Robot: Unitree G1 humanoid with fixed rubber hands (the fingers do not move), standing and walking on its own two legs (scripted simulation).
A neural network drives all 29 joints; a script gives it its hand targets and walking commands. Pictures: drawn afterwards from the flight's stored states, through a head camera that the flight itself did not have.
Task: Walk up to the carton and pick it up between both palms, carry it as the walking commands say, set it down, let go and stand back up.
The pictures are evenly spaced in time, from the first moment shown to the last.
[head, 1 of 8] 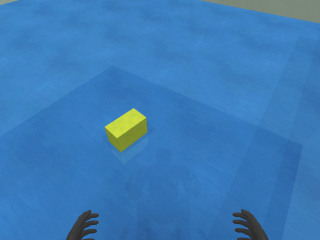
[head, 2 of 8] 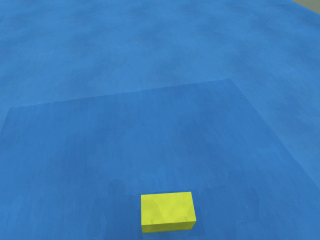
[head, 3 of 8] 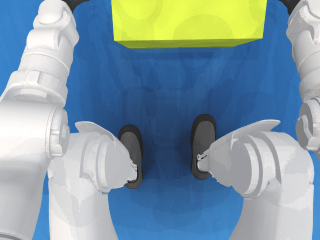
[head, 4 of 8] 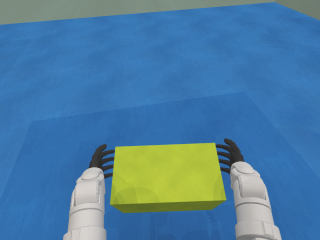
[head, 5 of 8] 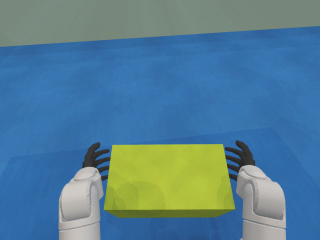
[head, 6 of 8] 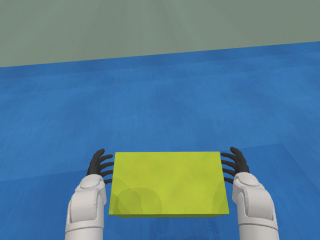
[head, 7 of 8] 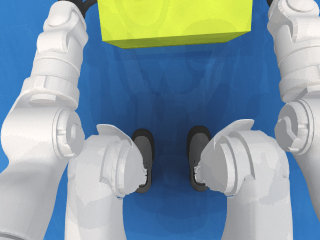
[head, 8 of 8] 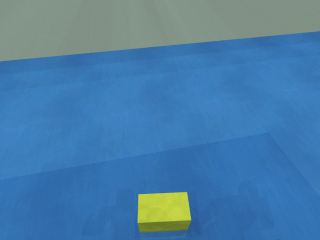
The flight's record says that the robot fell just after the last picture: no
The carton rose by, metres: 0.70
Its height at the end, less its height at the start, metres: +0.00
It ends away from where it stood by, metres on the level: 2.03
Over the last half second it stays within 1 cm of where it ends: yes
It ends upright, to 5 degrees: yes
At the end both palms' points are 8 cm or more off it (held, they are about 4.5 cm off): yes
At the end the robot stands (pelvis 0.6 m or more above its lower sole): yes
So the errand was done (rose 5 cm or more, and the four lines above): yes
